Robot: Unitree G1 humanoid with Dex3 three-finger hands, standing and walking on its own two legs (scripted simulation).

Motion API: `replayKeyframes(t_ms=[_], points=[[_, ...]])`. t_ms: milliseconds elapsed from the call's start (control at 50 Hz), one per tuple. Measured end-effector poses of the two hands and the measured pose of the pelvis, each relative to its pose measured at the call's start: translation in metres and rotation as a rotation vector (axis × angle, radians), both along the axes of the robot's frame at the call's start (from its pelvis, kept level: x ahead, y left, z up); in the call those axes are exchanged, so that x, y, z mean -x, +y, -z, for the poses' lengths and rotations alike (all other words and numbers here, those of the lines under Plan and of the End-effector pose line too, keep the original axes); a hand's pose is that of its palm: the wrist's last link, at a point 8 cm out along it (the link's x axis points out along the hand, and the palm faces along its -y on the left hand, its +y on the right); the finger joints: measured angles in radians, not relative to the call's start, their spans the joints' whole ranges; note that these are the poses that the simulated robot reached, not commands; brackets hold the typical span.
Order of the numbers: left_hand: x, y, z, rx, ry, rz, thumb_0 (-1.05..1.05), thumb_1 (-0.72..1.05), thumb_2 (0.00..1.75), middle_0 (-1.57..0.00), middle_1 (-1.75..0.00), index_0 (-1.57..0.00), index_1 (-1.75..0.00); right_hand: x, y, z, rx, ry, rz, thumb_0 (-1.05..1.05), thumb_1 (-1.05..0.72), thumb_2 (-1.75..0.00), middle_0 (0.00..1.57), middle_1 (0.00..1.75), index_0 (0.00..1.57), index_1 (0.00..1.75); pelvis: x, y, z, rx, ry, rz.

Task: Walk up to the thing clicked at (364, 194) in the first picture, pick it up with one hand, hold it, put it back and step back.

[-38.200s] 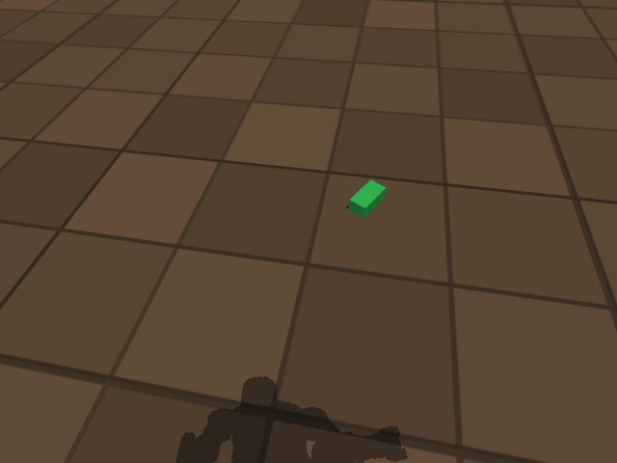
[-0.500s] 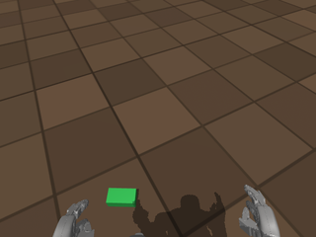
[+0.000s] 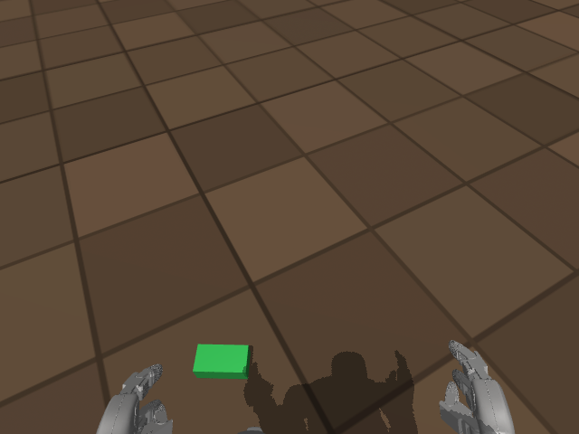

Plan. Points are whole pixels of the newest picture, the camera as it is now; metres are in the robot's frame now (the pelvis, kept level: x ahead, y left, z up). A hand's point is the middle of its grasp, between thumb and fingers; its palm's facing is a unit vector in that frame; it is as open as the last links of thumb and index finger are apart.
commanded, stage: home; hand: left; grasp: from above
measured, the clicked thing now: (222, 361) +0.45 +0.23 -0.68
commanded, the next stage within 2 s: stand in 0.32 s
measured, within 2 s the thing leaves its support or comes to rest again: neither
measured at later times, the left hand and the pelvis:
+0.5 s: hand (165, 425) +0.17 +0.19 -0.07, palm faces +0.02 -0.96 -0.29, open 7.4 cm; pelvis +0.00 +0.00 +0.01, yaw +0 degrees
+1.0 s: hand out of the picture +0.05 +0.24 -0.10, palm faces +0.06 -0.95 -0.31, open 7.4 cm; pelvis -0.01 +0.01 +0.06, yaw +1 degrees
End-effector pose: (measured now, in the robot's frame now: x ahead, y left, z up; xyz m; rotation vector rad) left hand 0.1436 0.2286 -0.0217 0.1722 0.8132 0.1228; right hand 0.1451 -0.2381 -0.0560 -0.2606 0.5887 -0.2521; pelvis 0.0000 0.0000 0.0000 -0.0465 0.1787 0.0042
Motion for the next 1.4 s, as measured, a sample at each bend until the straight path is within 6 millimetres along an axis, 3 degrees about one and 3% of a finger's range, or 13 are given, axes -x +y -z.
replayKeyframes(t_ms=[420, 520, 740, 1020, 1200, 1400], points=[[-0.006, -0.003, 0.0, -0.001, 0.006, -0.001, 0.02, 0.91, 0.9, -0.2, -0.3, -0.2, -0.29, -0.007, -0.005, 0.001, -0.001, 0.011, 0.004, 0.01, -0.91, -0.9, 0.2, 0.3, 0.21, 0.3, -0.007, -0.003, 0.0, -0.003, 0.007, -0.001], [-0.009, 0.015, 0.022, -0.105, 0.007, 0.027, 0.01, 0.9, 0.9, -0.21, -0.3, -0.2, -0.3, 0.002, -0.011, 0.019, 0.041, 0.272, -0.138, 0.01, -0.91, -0.9, 0.2, 0.3, 0.21, 0.3, 0.0, -0.003, -0.014, -0.039, -0.09, 0.0], [0.047, 0.054, 0.038, -0.145, 0.216, -0.067, 0.01, 0.91, 0.9, -0.2, -0.3, -0.2, -0.3, 0.043, -0.029, 0.016, -0.017, 0.472, -0.049, 0.01, -0.91, -0.9, 0.2, 0.3, 0.21, 0.3, 0.002, 0.004, -0.039, -0.051, -0.184, 0.0], [0.11, 0.059, 0.044, -0.092, 0.388, -0.12, 0.01, 0.91, 0.9, -0.2, -0.3, -0.2, -0.3, 0.085, -0.016, 0.009, -0.047, 0.588, 0.005, 0.01, -0.91, -0.9, 0.2, 0.3, 0.21, 0.3, 0.015, 0.014, -0.059, -0.043, -0.254, -0.01], [0.137, 0.067, 0.042, -0.103, 0.45, -0.135, 0.01, 0.91, 0.9, -0.2, -0.3, -0.2, -0.3, 0.101, -0.019, 0.008, -0.052, 0.627, 0.022, 0.0, -0.91, -0.9, 0.2, 0.3, 0.21, 0.3, 0.023, 0.015, -0.064, -0.043, -0.267, -0.015], [0.15, 0.07, 0.038, -0.122, 0.482, -0.143, 0.01, 0.91, 0.9, -0.2, -0.3, -0.2, -0.3, 0.109, -0.028, 0.009, -0.052, 0.651, 0.026, 0.0, -0.91, -0.9, 0.2, 0.3, 0.21, 0.3, 0.027, 0.011, -0.065, -0.044, -0.261, -0.019]])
